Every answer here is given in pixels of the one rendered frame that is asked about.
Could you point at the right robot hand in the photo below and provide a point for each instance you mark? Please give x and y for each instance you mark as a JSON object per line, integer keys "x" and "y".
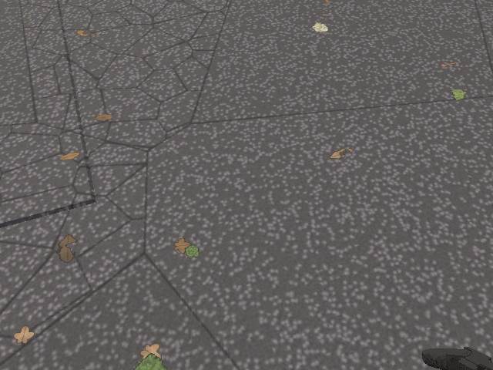
{"x": 456, "y": 359}

